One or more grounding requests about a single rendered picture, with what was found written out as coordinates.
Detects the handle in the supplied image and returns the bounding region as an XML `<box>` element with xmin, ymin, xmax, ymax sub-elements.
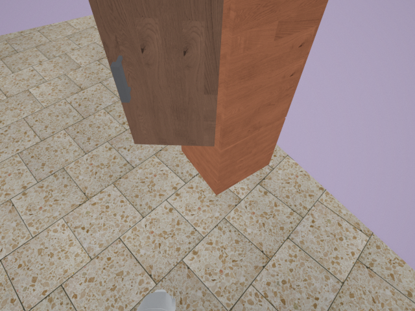
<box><xmin>110</xmin><ymin>56</ymin><xmax>131</xmax><ymax>103</ymax></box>

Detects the cupboard door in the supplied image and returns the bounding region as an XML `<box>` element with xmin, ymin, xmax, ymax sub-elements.
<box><xmin>89</xmin><ymin>0</ymin><xmax>224</xmax><ymax>146</ymax></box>

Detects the robot left thigh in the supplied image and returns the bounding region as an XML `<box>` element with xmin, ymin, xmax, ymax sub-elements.
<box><xmin>137</xmin><ymin>292</ymin><xmax>176</xmax><ymax>311</ymax></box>

